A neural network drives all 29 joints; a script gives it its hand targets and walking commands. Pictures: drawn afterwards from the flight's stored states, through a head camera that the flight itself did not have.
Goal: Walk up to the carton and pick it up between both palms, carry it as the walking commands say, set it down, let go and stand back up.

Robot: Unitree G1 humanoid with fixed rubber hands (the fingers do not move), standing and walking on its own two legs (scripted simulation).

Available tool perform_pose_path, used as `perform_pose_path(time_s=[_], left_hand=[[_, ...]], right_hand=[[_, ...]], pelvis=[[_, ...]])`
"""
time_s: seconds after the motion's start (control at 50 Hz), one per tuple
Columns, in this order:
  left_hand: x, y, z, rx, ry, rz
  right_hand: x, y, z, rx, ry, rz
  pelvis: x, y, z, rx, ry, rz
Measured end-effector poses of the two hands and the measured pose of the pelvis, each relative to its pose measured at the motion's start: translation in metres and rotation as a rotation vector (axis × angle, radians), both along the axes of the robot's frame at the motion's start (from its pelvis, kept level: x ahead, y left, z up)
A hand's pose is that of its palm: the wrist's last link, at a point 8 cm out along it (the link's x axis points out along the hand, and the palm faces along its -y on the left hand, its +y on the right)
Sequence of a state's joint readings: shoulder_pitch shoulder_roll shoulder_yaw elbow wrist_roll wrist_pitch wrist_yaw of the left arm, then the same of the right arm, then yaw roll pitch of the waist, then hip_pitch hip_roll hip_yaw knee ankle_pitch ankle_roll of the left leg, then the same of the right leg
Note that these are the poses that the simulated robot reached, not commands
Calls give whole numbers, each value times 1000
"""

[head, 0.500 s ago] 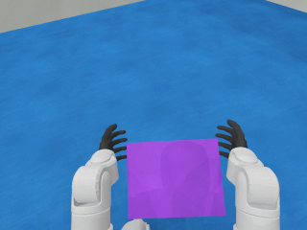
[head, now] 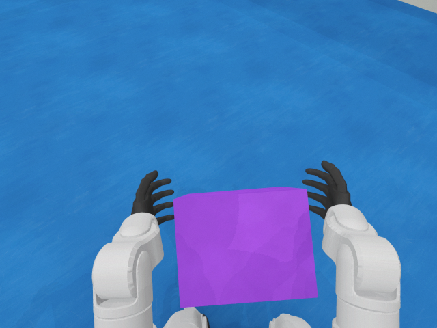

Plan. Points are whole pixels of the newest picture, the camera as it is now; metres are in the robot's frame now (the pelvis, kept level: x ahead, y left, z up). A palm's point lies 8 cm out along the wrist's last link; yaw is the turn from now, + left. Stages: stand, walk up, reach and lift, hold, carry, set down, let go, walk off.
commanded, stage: carry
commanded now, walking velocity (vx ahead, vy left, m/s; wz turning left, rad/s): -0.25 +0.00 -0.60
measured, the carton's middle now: (240, 235) +0.28 +0.02 -0.02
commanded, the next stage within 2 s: none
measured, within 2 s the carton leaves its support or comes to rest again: neither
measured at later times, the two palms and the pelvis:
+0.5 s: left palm out of the picture +0.09 +0.09 +0.06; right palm out of the picture +0.03 -0.20 +0.10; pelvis -0.20 +0.01 -0.01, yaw -16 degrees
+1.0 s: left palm out of the picture -0.10 +0.04 +0.07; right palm out of the picture -0.27 -0.20 +0.08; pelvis -0.38 +0.07 +0.00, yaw -33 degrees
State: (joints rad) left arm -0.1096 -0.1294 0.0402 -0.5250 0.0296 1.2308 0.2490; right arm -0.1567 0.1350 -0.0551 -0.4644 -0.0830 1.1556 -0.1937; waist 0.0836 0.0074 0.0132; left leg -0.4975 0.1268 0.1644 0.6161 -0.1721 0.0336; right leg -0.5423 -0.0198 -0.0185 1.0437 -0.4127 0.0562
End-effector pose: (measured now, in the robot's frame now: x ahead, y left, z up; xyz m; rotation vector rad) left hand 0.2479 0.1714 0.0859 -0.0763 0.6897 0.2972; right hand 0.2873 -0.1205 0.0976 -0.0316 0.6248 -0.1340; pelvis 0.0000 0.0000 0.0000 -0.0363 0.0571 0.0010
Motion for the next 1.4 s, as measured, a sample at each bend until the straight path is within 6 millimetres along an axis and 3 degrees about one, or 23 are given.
perform_pose_path(time_s=[0.1, 0.22, 0.34, 0.44, 0.52, 0.66, 0.72, 0.8, 0.92, 1.02, 1.14, 1.28, 1.34, 1.4], left_hand=[[-27, -34, 7, 47, -53, -59], [-71, -85, -9, 76, 111, -258], [-99, -114, -11, 49, 61, -386], [-125, -104, -15, 31, -4, -389], [-164, -80, -28, -11, 69, -362], [-226, -63, -5, -10, 58, -382], [-241, -71, 6, -8, -9, -411], [-265, -96, 12, 43, -64, -489], [-321, -127, -6, 108, 87, -694], [-356, -136, -18, 77, 72, -803], [-383, -106, -26, -5, 1, -787], [-434, -47, -20, 35, 108, -773], [-453, -39, -7, 26, 62, -784], [-469, -43, 6, 22, -20, -808]], right_hand=[[-47, -35, -3, 28, -62, -64], [-137, -87, -24, 60, 95, -236], [-205, -108, -10, 25, 40, -377], [-239, -93, 3, -10, -30, -391], [-269, -71, 2, -44, 45, -350], [-332, -59, -1, -8, 55, -367], [-361, -63, 4, -11, -9, -401], [-410, -78, 0, 9, -64, -485], [-511, -88, -24, 74, 84, -675], [-571, -79, -16, 40, 64, -791], [-600, -43, 1, -47, -11, -787], [-644, 5, -12, 9, 108, -754], [-667, 16, -11, 25, 77, -768], [-694, 20, -5, 14, 1, -799]], pelvis=[[-40, -16, -14, 19, 4, -64], [-79, -19, -1, 64, -21, -130], [-131, -13, -3, 55, -21, -184], [-175, 4, -12, 35, 12, -236], [-204, 16, -5, 44, -3, -291], [-249, 33, 5, -4, -27, -375], [-273, 36, -1, 1, -26, -406], [-308, 39, -12, 12, -21, -471], [-350, 56, -1, 46, -48, -542], [-388, 80, -6, 43, -46, -589], [-433, 122, -16, 50, -34, -644], [-467, 159, 1, -5, -44, -742], [-484, 170, 1, 2, -43, -777], [-505, 181, -5, 20, -34, -814]])
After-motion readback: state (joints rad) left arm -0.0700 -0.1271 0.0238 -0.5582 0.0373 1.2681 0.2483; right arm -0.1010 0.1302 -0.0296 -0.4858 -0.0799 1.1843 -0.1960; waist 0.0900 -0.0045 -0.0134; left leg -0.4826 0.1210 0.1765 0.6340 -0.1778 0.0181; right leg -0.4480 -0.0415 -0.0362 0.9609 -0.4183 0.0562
